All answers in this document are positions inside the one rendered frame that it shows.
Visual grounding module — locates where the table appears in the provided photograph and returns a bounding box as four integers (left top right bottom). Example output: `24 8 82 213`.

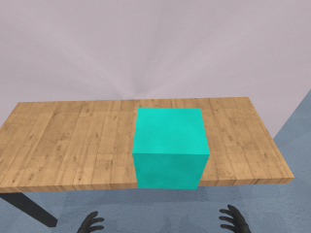
0 97 294 227

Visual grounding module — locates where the robot left hand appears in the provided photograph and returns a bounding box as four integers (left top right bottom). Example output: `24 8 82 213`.
77 211 104 233

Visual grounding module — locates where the robot right hand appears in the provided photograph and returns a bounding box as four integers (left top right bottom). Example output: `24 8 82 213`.
219 204 252 233

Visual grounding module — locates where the carton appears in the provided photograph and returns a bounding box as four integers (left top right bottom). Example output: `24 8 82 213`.
132 107 210 189

